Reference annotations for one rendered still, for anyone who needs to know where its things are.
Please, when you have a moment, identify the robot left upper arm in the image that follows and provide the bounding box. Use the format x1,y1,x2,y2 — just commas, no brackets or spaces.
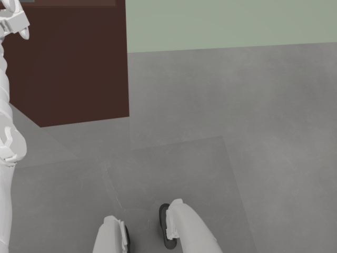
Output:
0,114,27,253

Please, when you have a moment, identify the robot left hand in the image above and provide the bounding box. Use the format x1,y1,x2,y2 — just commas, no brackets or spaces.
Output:
0,0,30,43

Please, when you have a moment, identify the right robot foot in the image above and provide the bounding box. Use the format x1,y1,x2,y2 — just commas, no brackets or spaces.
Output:
159,203,177,249

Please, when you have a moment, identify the right robot shin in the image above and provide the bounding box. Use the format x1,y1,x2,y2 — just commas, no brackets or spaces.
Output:
166,199,183,239

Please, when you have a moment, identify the cabinet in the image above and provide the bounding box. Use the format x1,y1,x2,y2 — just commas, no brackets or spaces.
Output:
0,0,130,128

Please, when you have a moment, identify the left robot forearm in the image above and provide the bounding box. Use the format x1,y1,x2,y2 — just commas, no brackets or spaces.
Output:
0,43,13,123

